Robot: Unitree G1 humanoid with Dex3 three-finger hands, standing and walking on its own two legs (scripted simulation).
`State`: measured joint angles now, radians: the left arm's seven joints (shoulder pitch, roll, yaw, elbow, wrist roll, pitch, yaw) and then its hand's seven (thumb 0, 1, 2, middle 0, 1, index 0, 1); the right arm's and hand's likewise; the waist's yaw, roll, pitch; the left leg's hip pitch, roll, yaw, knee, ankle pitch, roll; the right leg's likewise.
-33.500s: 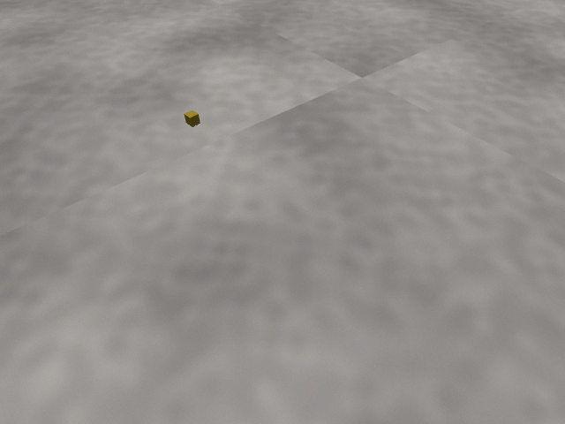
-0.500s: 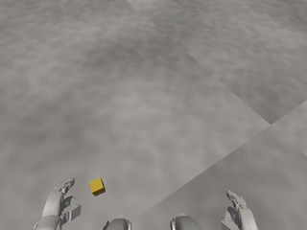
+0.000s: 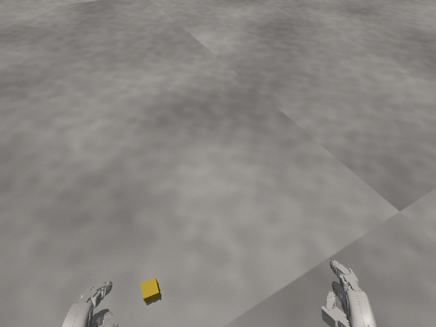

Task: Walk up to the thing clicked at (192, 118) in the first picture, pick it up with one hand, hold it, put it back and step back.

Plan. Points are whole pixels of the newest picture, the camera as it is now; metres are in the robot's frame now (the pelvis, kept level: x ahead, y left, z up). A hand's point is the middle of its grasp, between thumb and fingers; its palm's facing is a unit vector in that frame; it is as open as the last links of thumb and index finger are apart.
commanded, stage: home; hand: left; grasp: from above
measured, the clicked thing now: (150, 290) +0.42 +0.26 -0.69
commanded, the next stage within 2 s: stand in 1.74 s
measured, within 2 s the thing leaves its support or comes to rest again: neither
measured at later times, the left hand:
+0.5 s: hand (118, 324) +0.17 +0.18 -0.05, palm faces +0.04 -0.98 -0.21, open 7.8 cm
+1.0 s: hand (119, 326) +0.17 +0.17 -0.05, palm faces +0.04 -0.98 -0.21, open 7.5 cm
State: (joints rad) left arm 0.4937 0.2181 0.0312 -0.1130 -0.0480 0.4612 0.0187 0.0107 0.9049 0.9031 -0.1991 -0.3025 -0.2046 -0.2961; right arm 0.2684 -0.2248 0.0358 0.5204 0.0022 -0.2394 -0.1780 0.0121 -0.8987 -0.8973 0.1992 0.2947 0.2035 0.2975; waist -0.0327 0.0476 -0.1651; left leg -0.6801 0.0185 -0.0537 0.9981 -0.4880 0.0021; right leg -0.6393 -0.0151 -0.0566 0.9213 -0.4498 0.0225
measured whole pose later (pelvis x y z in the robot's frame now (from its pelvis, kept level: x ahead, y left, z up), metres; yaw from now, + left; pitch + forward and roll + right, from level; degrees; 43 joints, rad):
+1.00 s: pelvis +0.00 -0.01 +0.00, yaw +0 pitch +10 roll -3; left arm 0.49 0.22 0.03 -0.12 -0.05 0.46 0.02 0.01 0.88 0.89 -0.20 -0.30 -0.20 -0.29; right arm 0.28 -0.23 0.03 0.54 0.00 -0.24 -0.18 0.01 -0.90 -0.90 0.20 0.29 0.20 0.30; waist -0.04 0.05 -0.16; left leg -0.68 0.02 -0.05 1.01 -0.50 -0.01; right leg -0.65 -0.01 -0.05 0.94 -0.46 0.02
